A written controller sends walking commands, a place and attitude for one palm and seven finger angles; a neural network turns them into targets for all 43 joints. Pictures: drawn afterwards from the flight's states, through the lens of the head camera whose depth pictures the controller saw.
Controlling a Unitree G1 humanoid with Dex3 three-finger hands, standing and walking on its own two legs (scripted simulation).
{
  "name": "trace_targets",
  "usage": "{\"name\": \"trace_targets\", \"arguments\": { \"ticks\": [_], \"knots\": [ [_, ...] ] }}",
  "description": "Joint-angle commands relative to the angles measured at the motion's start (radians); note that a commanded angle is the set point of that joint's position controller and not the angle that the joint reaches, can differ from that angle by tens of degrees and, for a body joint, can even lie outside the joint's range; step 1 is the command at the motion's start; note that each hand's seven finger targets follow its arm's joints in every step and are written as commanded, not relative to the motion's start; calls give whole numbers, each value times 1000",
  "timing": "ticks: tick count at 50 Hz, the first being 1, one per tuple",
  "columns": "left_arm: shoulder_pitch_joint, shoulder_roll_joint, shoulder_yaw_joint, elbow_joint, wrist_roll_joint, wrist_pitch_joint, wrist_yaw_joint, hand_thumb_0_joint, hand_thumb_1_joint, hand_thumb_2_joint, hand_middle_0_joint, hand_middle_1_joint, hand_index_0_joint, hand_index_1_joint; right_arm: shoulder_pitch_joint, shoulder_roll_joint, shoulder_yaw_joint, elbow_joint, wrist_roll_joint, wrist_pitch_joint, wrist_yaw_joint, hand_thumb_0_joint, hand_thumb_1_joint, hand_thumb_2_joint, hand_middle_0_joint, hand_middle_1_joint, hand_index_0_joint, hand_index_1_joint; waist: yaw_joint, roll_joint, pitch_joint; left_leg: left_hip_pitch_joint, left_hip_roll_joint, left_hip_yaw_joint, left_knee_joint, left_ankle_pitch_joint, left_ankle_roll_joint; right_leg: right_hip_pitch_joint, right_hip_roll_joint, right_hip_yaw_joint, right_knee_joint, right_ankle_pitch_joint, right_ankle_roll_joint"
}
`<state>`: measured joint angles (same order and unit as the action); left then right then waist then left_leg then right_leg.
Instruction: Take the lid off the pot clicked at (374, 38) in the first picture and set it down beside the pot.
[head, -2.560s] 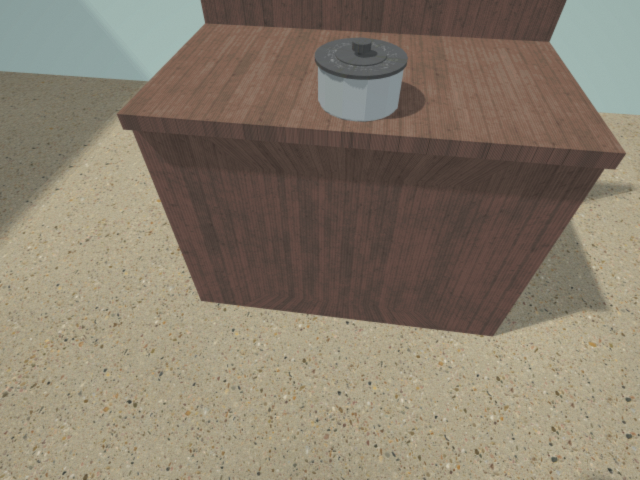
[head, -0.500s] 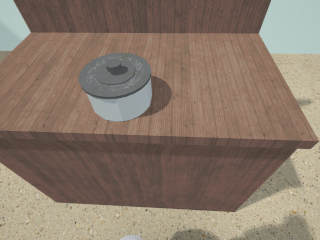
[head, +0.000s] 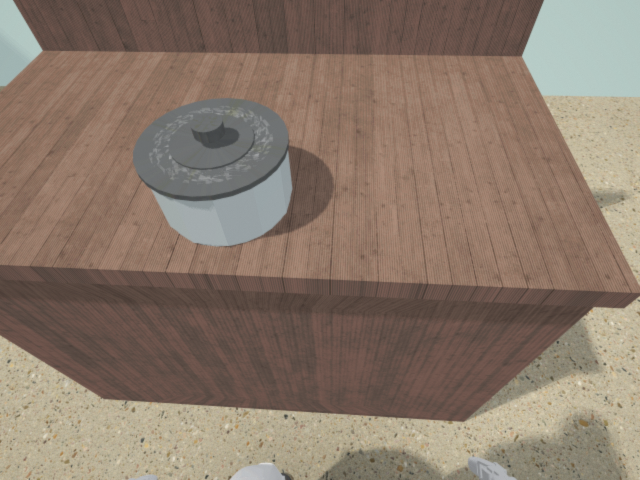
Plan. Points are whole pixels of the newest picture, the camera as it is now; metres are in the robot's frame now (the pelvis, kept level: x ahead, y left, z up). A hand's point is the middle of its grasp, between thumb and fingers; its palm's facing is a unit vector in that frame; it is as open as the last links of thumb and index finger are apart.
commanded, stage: come to a stop and stand still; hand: left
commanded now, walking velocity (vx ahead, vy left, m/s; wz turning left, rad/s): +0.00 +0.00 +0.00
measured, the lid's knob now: (207, 127) +0.49 +0.18 +0.17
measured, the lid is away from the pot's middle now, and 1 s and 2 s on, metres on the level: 0.00 0.00 0.00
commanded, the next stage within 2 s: look again from close up in 0.66 s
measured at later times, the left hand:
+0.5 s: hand out of the picture -0.03 +0.18 -0.16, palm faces +0.06 -0.98 -0.19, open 7.4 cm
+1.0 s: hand out of the picture -0.03 +0.17 -0.16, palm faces +0.03 -0.98 -0.21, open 7.4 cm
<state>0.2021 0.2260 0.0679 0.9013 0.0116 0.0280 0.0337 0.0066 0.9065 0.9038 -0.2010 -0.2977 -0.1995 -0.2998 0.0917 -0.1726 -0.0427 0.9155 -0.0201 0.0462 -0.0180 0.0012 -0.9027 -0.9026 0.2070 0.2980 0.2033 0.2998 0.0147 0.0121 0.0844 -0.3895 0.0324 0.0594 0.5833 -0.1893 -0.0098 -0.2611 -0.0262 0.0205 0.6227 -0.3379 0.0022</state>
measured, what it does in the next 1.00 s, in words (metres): steps on the spot: left foot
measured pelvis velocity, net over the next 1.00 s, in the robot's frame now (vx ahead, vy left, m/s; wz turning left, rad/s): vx -0.03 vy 0.00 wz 0.00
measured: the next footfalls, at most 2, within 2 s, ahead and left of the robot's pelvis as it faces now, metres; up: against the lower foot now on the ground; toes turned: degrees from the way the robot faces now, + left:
left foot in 0.26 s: +0.01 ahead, +0.11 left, +0.00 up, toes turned +0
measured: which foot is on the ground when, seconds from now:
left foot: down 0.00-0.00, up 0.02-0.24, down 0.26-1.00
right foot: down 0.00-1.00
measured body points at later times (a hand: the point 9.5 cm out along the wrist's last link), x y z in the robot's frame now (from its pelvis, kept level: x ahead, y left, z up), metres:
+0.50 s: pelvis -0.04 +0.00 +0.02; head -0.03 +0.01 +0.47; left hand -0.03 +0.23 -0.14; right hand -0.02 -0.23 -0.14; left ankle -0.03 +0.11 -0.72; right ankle -0.02 -0.12 -0.72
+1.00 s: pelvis -0.03 +0.00 +0.01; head -0.03 -0.02 +0.46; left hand -0.03 +0.22 -0.14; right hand -0.02 -0.22 -0.15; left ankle -0.03 +0.11 -0.72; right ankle -0.02 -0.12 -0.72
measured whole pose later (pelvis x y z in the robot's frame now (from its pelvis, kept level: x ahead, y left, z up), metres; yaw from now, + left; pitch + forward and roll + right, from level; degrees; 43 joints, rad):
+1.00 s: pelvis -0.03 +0.00 +0.01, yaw +0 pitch -1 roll +0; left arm 0.33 0.13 -0.01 1.08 0.01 -0.01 0.03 0.01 0.90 0.90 -0.20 -0.30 -0.20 -0.30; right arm 0.32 -0.17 0.00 1.04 -0.01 -0.01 -0.02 0.01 -0.92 -0.90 0.20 0.30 0.20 0.30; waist -0.01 0.04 -0.01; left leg -0.23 -0.02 0.00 0.53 -0.29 0.02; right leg -0.26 -0.01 0.01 0.55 -0.27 0.00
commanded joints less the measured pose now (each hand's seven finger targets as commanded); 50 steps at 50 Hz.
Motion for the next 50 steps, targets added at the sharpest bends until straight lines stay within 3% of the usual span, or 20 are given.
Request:
{"name": "trace_targets", "arguments": {
  "ticks": [1, 2, 4, 7, 9, 11, 13, 14, 15, 16, 18, 22, 28, 37, 38, 39, 41, 42, 46, 50],
  "knots": [
    [54, 178, 20, -48, 20, -20, 5, 0, 900, 900, -200, -300, -200, -300, 8, -89, -41, -60, 8, 11, 2, 0, -900, -900, 200, 300, 200, 300, 4, -217, -58, -12, -45, -108, 346, -361, -6, -109, -314, 350, -355, 268, -207],
    [31, 171, 21, -46, 18, -23, 9, 0, 900, 900, -200, -300, -200, -300, 26, -81, -41, -54, 8, 15, -2, 0, -900, -900, 200, 300, 200, 300, -14, -243, -62, -39, -51, -122, 408, -360, 3, -93, -289, 348, -333, 314, -213],
    [1, 128, 10, -41, 16, -27, 8, 0, 900, 900, -200, -300, -200, -300, 58, -91, -40, -17, 10, 2, 0, 0, -900, -900, 200, 300, 200, 300, -33, -204, -34, -57, -44, -100, 450, -295, -4, -32, -213, 222, -263, 499, -202],
    [64, 137, 10, -19, 13, -32, 8, 0, 900, 900, -200, -300, -200, -300, 57, -75, -28, 2, 21, -18, -1, 0, -900, -900, 200, 300, 200, 300, 4, -179, -109, -15, -53, -54, 242, -301, -17, 129, -205, 177, -204, 666, -202],
    [92, 142, 8, 5, 9, -30, 8, 0, 900, 900, -200, -300, -200, -300, 70, -61, -18, 17, 22, -26, -5, 0, -900, -900, 200, 300, 200, 300, 5, -171, -118, 64, -57, -43, 61, -229, -16, 129, -196, 194, -198, 619, -185],
    [72, 125, 1, 26, -3, -29, 9, 0, 900, 900, -200, -300, -200, -300, 138, -57, -7, 59, 19, -40, -10, 0, -900, -900, 200, 300, 200, 300, -25, -156, -131, 224, -42, -65, -182, -35, -4, 71, -158, 176, -185, 470, -118],
    [82, 68, -10, 38, -9, -23, 2, 0, 900, 900, -200, -300, -200, -300, 118, -117, -5, 74, 6, -51, -11, 0, -900, -900, 200, 300, 200, 300, 0, 28, -112, 274, 94, -210, -217, 160, 51, -15, -55, 101, -181, 206, -35],
    [88, 53, -15, 45, -4, -19, 4, 0, 900, 900, -200, -300, -200, -300, 102, -134, -1, 78, 3, -48, -9, 0, -900, -900, 200, 300, 200, 300, 11, 50, -97, 211, 132, -231, -217, 128, 68, 16, -30, 75, -209, 98, -19],
    [70, 55, -17, 69, -2, -16, 4, 0, 900, 900, -200, -300, -200, -300, 93, -119, 5, 98, 4, -53, -10, 0, -900, -900, 200, 300, 200, 300, 7, 159, -82, 152, 125, -256, -285, 34, 77, 59, -24, 29, -187, 88, -5],
    [68, 57, -20, 87, -2, -14, 2, 0, 900, 900, -200, -300, -200, -300, 88, -119, 10, 104, 5, -52, -11, 0, -900, -900, 200, 300, 200, 300, 13, 182, -61, 107, 128, -265, -331, -49, 80, 92, -16, 11, -172, 90, 1],
    [93, 56, -25, 118, 0, -16, -4, 0, 900, 900, -200, -300, -200, -300, 88, -117, 12, 115, 6, -52, -13, 0, -900, -900, 200, 300, 200, 300, 23, 151, -46, 88, 107, -248, -349, -134, 68, 116, -26, 16, -202, 123, -5],
    [104, 54, -31, 153, -1, -25, -8, 0, 900, 900, -200, -300, -200, -300, 136, -103, 11, 146, 6, -50, -12, 0, -900, -900, 200, 300, 200, 300, 10, 52, -8, 93, 71, -216, -341, -212, 46, 80, -39, 40, -259, 113, -12],
    [122, 40, -35, 176, 0, -34, -6, 0, 900, 900, -200, -300, -200, -300, 192, -84, 14, 173, 6, -52, -13, 0, -900, -900, 200, 300, 200, 300, -11, -38, -12, 143, 44, -180, -285, -154, 42, 7, -55, 85, -302, 50, -19],
    [159, 33, -37, 198, -5, -45, -2, 0, 900, 900, -200, -300, -200, -300, 223, -59, 25, 197, 10, -59, -17, 0, -900, -900, 200, 300, 200, 300, -13, -53, -16, 178, 36, -146, -239, -53, 38, -13, -64, 104, -314, 61, -28],
    [237, 28, -55, 224, 15, -67, 38, 0, 900, 900, -200, -300, -200, -300, 131, -102, 23, 128, 17, -71, -3, 0, -900, -900, 200, 300, 200, 300, 25, -24, 10, 126, 46, -84, -69, -43, 4, 11, -102, 112, -292, 230, -18],
    [172, 72, -53, 174, 8, -72, 31, 0, 900, 900, -200, -300, -200, -300, 192, -44, 29, 103, 11, -61, 4, 0, -900, -900, 200, 300, 200, 300, -35, -31, -56, 145, -5, -99, -71, -143, 5, -27, -136, 178, -319, -48, -55],
    [138, 59, -53, 140, 6, -74, 21, 0, 900, 900, -200, -300, -200, -300, 259, -51, 29, 103, 6, -70, 7, 0, -900, -900, 200, 300, 200, 300, -54, 38, -60, 164, 13, -116, -116, -85, 24, -83, -94, 134, -265, -117, -72],
    [142, 65, -49, 140, 2, -65, 12, 0, 900, 900, -200, -300, -200, -300, 253, -51, 27, 93, 4, -69, 5, 0, -900, -900, 200, 300, 200, 300, -35, 128, -83, 156, 22, -135, -147, -112, 33, -67, -74, 106, -226, -95, -72],
    [159, 20, -59, 131, 2, -62, 10, 0, 900, 900, -200, -300, -200, -300, 246, -70, 28, 61, 10, -76, -2, 0, -900, -900, 200, 300, 200, 300, -24, -16, 4, 59, 40, -176, -192, -106, 50, -33, -45, 92, -199, 0, -60],
    [153, 19, -57, 124, -1, -60, 11, 0, 900, 900, -200, -300, -200, -300, 250, -75, 31, 71, 11, -84, -7, 0, -900, -900, 200, 300, 200, 300, -18, -40, 8, 84, 40, -165, -194, -40, 50, -14, -48, 88, -187, 85, -55]
  ]
}}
